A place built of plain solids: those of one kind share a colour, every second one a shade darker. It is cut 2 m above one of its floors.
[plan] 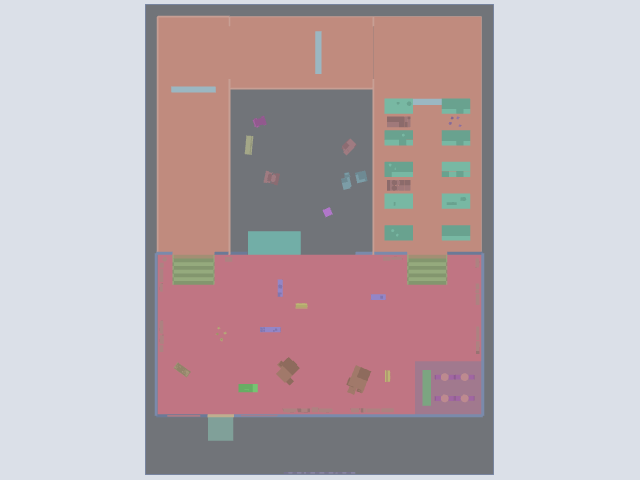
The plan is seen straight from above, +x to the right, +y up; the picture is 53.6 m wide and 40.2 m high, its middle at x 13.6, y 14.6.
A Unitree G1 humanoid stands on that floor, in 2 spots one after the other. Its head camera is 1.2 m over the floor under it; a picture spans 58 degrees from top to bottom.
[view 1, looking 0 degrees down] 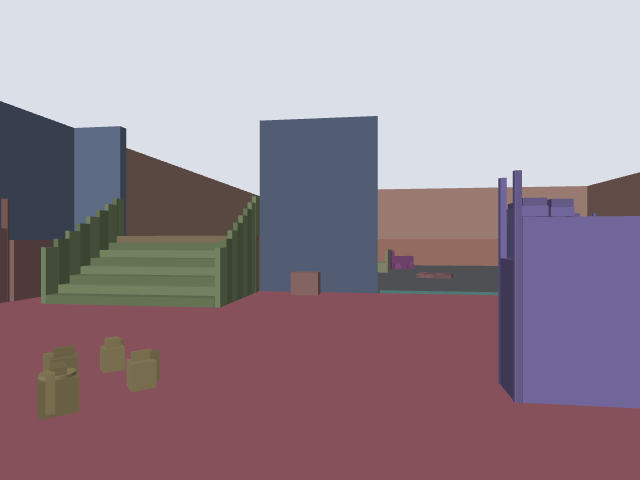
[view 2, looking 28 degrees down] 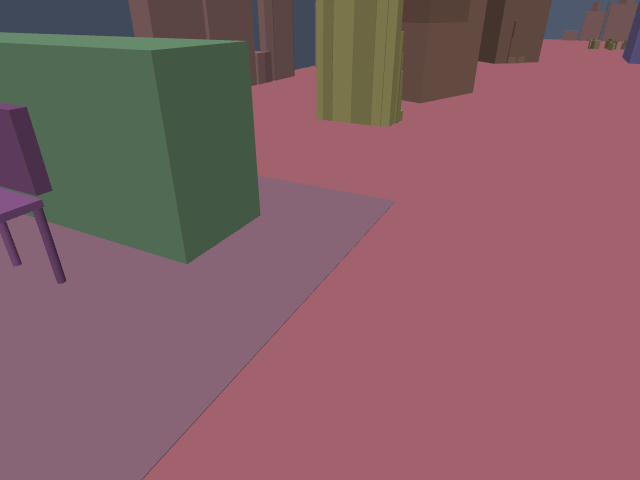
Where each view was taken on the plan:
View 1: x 7.59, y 3.50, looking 98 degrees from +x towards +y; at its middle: wall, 9.96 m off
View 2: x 24.32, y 5.25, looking -153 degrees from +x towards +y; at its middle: floor_cafe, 2.55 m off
